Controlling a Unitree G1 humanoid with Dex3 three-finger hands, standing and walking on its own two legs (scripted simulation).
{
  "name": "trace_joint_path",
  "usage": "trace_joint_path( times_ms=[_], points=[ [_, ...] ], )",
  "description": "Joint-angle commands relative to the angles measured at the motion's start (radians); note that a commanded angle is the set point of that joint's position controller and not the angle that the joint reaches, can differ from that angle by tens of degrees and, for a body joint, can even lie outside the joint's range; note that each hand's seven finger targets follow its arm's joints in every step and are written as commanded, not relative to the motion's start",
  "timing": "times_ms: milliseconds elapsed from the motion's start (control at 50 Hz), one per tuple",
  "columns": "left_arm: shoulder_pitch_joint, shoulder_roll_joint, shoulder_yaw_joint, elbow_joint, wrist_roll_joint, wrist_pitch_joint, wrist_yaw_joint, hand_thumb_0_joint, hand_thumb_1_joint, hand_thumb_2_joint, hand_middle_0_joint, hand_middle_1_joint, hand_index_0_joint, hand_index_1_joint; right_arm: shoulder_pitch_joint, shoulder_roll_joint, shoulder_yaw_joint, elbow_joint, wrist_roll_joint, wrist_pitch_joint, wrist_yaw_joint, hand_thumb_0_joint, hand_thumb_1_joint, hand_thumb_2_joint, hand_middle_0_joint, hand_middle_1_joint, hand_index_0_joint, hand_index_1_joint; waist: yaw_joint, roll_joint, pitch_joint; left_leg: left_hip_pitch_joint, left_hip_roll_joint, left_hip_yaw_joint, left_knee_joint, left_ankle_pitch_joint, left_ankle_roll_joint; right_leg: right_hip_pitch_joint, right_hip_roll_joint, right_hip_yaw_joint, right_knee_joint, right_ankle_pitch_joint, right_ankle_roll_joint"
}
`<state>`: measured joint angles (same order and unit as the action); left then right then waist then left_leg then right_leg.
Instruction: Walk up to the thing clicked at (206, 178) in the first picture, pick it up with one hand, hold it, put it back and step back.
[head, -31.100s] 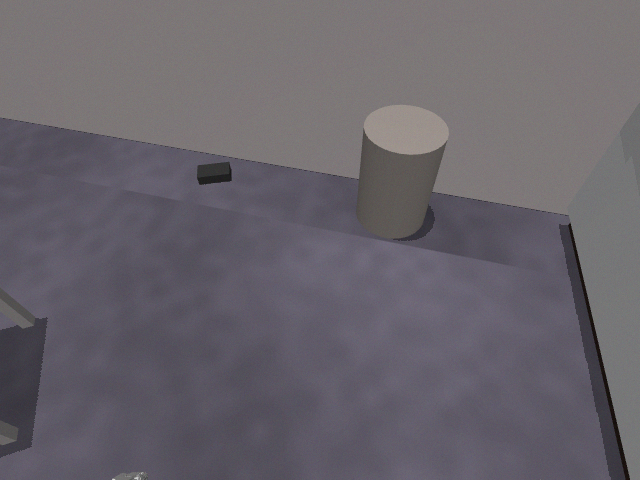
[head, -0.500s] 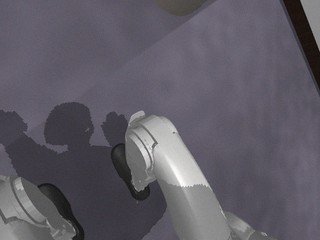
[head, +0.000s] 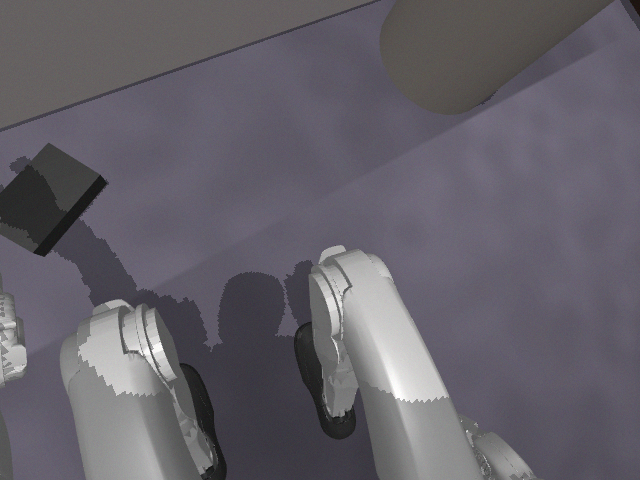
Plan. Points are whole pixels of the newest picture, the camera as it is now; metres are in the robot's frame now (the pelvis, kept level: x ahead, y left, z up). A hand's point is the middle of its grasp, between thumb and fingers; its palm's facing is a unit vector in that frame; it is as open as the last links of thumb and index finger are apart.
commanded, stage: withdraw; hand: left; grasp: from above
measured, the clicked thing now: (46, 200) +0.50 +0.32 -0.32
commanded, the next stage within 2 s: home in 0.44 s
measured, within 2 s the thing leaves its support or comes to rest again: neither
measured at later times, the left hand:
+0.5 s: hand (12, 190) +0.46 +0.30 -0.16, palm faces -0.47 -0.07 -0.88, open 13.0 cm
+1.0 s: hand (17, 173) +0.47 +0.28 -0.12, palm faces -0.29 -0.47 -0.84, open 10.0 cm
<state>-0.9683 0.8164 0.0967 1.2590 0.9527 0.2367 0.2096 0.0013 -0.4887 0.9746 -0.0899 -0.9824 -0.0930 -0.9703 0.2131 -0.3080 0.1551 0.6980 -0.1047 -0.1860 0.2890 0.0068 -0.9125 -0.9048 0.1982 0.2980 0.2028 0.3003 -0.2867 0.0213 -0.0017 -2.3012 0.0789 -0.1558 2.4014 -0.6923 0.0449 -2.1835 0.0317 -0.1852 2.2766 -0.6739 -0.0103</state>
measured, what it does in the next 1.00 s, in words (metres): stands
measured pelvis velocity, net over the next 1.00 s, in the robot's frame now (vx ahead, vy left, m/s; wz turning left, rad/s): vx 0.01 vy -0.01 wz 0.05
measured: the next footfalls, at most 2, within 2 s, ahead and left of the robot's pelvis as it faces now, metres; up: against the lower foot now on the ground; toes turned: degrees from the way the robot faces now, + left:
none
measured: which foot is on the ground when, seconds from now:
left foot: down 0.00-1.00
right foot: down 0.00-1.00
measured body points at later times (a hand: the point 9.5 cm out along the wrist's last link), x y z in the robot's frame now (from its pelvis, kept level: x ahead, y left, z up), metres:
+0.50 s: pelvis -0.01 +0.00 +0.00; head +0.22 +0.10 +0.37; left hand +0.48 +0.30 -0.11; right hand +0.07 -0.28 -0.08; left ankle +0.07 +0.12 -0.31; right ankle +0.11 -0.11 -0.31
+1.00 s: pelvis +0.01 -0.01 +0.03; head +0.24 +0.07 +0.41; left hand +0.48 +0.30 -0.07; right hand +0.05 -0.25 -0.07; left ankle +0.07 +0.12 -0.31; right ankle +0.10 -0.11 -0.31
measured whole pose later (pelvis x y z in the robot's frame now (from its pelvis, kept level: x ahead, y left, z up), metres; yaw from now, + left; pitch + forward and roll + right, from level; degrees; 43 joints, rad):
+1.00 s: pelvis +0.01 -0.01 +0.03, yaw +3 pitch +37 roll -8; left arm -0.80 0.62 0.11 1.03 0.79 0.03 0.17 0.00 0.28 0.94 -0.26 -0.55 -0.24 -0.55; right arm 0.27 -0.23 0.06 0.69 -0.09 -0.03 0.18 0.01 -0.89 -0.90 0.20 0.30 0.21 0.30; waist -0.24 0.04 -0.11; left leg -2.23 0.07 -0.11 2.28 -0.71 0.02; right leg -2.15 0.02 -0.14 2.20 -0.71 -0.03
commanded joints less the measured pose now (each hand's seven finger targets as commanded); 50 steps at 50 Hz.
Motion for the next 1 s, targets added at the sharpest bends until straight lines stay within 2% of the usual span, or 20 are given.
trace_joint_path(
  times_ms=[0,20,120,240,300,360,400,520,560,660,700,720,760,780,820,900,920,940,960,980],
  points=[
    [-0.291,0.218,-0.028,-0.277,0.071,-0.138,-0.113,0.000,-0.483,0.990,-0.080,-0.980,-0.081,-0.979,0.214,-0.281,-0.119,-0.037,0.022,0.041,-0.067,0.000,-0.893,-0.900,0.200,0.300,0.200,0.300,-0.019,0.266,-0.588,0.477,-0.032,0.050,-0.300,0.126,-0.027,0.316,0.062,0.018,-0.294,0.117,-0.053],
    [-0.314,0.188,-0.046,-0.279,0.076,-0.175,-0.138,0.000,-0.482,0.991,-0.089,-0.974,-0.087,-0.976,0.203,-0.276,-0.125,-0.042,0.019,0.052,-0.086,0.000,-0.894,-0.902,0.200,0.300,0.200,0.300,-0.031,0.238,-0.554,0.467,-0.034,0.051,-0.296,0.092,-0.026,0.291,0.061,0.020,-0.308,0.078,-0.057],
    [-0.304,0.244,-0.049,-0.297,0.128,-0.338,-0.202,0.000,-0.444,0.975,-0.102,-0.944,-0.100,-0.945,0.175,-0.259,-0.128,-0.055,0.019,0.097,-0.175,0.000,-0.882,-0.898,0.201,0.300,0.200,0.300,0.008,0.214,-0.568,0.490,-0.042,0.070,-0.315,0.073,-0.026,0.295,0.050,0.034,-0.329,0.049,-0.052],
    [-0.345,0.221,-0.096,-0.229,0.164,-0.480,-0.186,0.000,-0.368,0.936,-0.167,-0.894,-0.166,-0.895,0.156,-0.247,-0.099,-0.056,0.015,0.117,-0.225,0.000,-0.880,-0.896,0.201,0.300,0.200,0.300,0.014,0.212,-0.560,0.500,-0.040,0.065,-0.313,0.091,-0.019,0.268,0.039,0.020,-0.304,0.099,-0.039],
    [-0.381,0.184,-0.127,-0.171,0.184,-0.527,-0.125,0.000,-0.319,0.892,-0.215,-0.854,-0.215,-0.853,0.152,-0.235,-0.086,-0.046,0.005,0.121,-0.227,0.000,-0.879,-0.895,0.201,0.300,0.200,0.300,0.004,0.260,-0.589,0.524,-0.039,0.058,-0.310,0.120,-0.021,0.254,0.036,0.009,-0.270,0.147,-0.030],
    [-0.441,0.105,-0.186,-0.076,0.226,-0.542,-0.019,0.000,-0.298,0.867,-0.230,-0.840,-0.233,-0.836,0.154,-0.232,-0.067,-0.037,-0.012,0.128,-0.216,0.000,-0.876,-0.893,0.201,0.300,0.200,0.300,-0.034,0.244,-0.570,0.509,-0.043,0.053,-0.287,0.138,-0.021,0.231,0.039,-0.005,-0.254,0.166,-0.030],
    [-0.424,0.155,-0.143,0.044,0.257,-0.526,0.073,0.000,-0.258,0.827,-0.258,-0.809,-0.265,-0.801,0.162,-0.250,-0.059,-0.033,-0.021,0.138,-0.207,0.000,-0.875,-0.890,0.200,0.299,0.200,0.299,-0.032,0.258,-0.544,0.483,-0.051,0.059,-0.278,0.150,-0.020,0.220,0.037,-0.007,-0.239,0.171,-0.030],
    [-0.530,0.245,-0.038,0.162,0.354,-0.448,0.287,0.000,-0.176,0.744,-0.335,-0.709,-0.342,-0.701,0.179,-0.271,-0.052,-0.032,-0.066,0.097,-0.191,0.000,-0.878,-0.890,0.200,0.299,0.200,0.299,-0.056,0.380,-0.609,0.552,-0.041,0.051,-0.256,0.171,-0.035,0.172,0.028,-0.030,-0.162,0.194,-0.031],
    [-0.580,0.276,-0.008,0.122,0.356,-0.416,0.321,0.000,-0.154,0.904,-0.247,-0.657,-0.222,-0.679,0.194,-0.270,-0.052,-0.029,-0.080,0.081,-0.182,0.000,-0.885,-0.895,0.199,0.299,0.199,0.299,-0.068,0.393,-0.638,0.551,-0.039,0.058,-0.237,0.169,-0.031,0.173,0.026,-0.025,-0.165,0.195,-0.030],
    [-0.560,0.280,0.035,0.012,0.244,-0.340,0.309,0.000,0.016,1.001,-0.258,-0.662,-0.235,-0.684,0.219,-0.261,-0.069,-0.039,-0.079,0.059,-0.150,0.000,-0.885,-0.895,0.200,0.299,0.199,0.299,-0.046,0.440,-0.835,0.559,-0.036,0.080,-0.203,0.222,-0.021,0.297,0.027,0.002,-0.184,0.256,-0.022],
    [-0.477,0.270,0.046,-0.025,0.192,-0.311,0.269,0.000,0.015,0.973,-0.251,-0.640,-0.229,-0.660,0.229,-0.241,-0.085,-0.036,-0.074,0.061,-0.137,0.000,-0.886,-0.895,0.199,0.299,0.199,0.299,-0.017,0.438,-0.870,0.558,-0.035,0.088,-0.202,0.257,-0.020,0.359,0.031,0.013,-0.187,0.290,-0.020],
    [-0.435,0.215,0.019,-0.012,0.155,-0.294,0.241,0.000,0.064,0.972,-0.249,-0.623,-0.228,-0.643,0.229,-0.228,-0.091,-0.024,-0.067,0.062,-0.132,0.000,-0.886,-0.895,0.200,0.299,0.199,0.299,-0.011,0.424,-0.886,0.567,-0.034,0.090,-0.205,0.265,-0.019,0.373,0.035,0.016,-0.197,0.300,-0.020],
    [-0.396,0.223,0.046,-0.112,0.078,-0.280,0.194,0.000,0.098,0.954,-0.244,-0.598,-0.224,-0.616,0.244,-0.226,-0.113,-0.027,-0.053,0.072,-0.126,0.000,-0.887,-0.896,0.200,0.300,0.199,0.300,0.017,0.432,-0.938,0.572,-0.034,0.092,-0.227,0.299,-0.018,0.436,0.040,0.019,-0.216,0.329,-0.019],
    [-0.325,0.242,0.080,-0.103,0.052,-0.264,0.172,0.000,0.157,0.970,-0.245,-0.592,-0.226,-0.610,0.265,-0.230,-0.129,-0.013,-0.044,0.077,-0.125,0.000,-0.887,-0.896,0.200,0.300,0.199,0.300,0.030,0.410,-0.922,0.562,-0.037,0.097,-0.241,0.299,-0.016,0.453,0.038,0.021,-0.226,0.333,-0.020],
    [-0.259,0.154,0.054,-0.168,-0.010,-0.245,0.112,0.000,0.272,0.981,-0.244,-0.565,-0.226,-0.580,0.263,-0.220,-0.149,-0.014,-0.024,0.097,-0.120,0.000,-0.889,-0.896,0.200,0.300,0.199,0.300,0.048,0.390,-0.931,0.563,-0.037,0.105,-0.277,0.298,-0.016,0.476,0.041,0.029,-0.251,0.337,-0.024],
    [-0.101,0.097,0.066,-0.395,-0.146,-0.221,0.004,0.000,0.473,0.931,-0.224,-0.459,-0.213,-0.469,0.268,-0.217,-0.193,-0.038,0.020,0.136,-0.127,0.000,-0.892,-0.898,0.200,0.300,0.200,0.300,0.102,0.364,-0.957,0.632,-0.037,0.107,-0.360,0.356,-0.017,0.538,0.039,0.048,-0.308,0.376,-0.029],
    [-0.049,0.068,0.061,-0.440,-0.182,-0.211,-0.019,0.000,0.553,0.964,-0.229,-0.460,-0.218,-0.470,0.255,-0.216,-0.204,-0.053,0.032,0.146,-0.130,0.000,-0.893,-0.898,0.200,0.300,0.200,0.300,0.110,0.332,-0.932,0.636,-0.038,0.102,-0.387,0.341,-0.015,0.530,0.037,0.053,-0.332,0.358,-0.031],
    [-0.039,-0.024,0.007,-0.477,-0.224,-0.207,-0.046,0.000,0.633,0.939,-0.219,-0.406,-0.212,-0.412,0.226,-0.203,-0.204,-0.074,0.044,0.150,-0.133,0.000,-0.895,-0.899,0.200,0.300,0.200,0.300,0.104,0.297,-0.881,0.621,-0.040,0.098,-0.411,0.304,-0.013,0.503,0.036,0.056,-0.358,0.327,-0.034],
    [0.035,0.007,0.053,-0.459,-0.252,-0.198,-0.060,0.000,0.708,0.921,-0.212,-0.376,-0.207,-0.381,0.235,-0.208,-0.215,-0.057,0.050,0.157,-0.140,0.000,-0.896,-0.899,0.200,0.300,0.200,0.300,0.111,0.268,-0.838,0.615,-0.038,0.096,-0.428,0.294,-0.010,0.503,0.035,0.063,-0.371,0.320,-0.031],
    [0.066,-0.038,0.046,-0.486,-0.290,-0.195,-0.077,0.000,0.768,0.921,-0.210,-0.358,-0.206,-0.361,0.222,-0.203,-0.220,-0.071,0.060,0.162,-0.147,0.000,-0.896,-0.899,0.200,0.300,0.200,0.300,0.112,0.240,-0.787,0.603,-0.042,0.086,-0.457,0.261,-0.012,0.478,0.030,0.064,-0.390,0.287,-0.036]
  ],
)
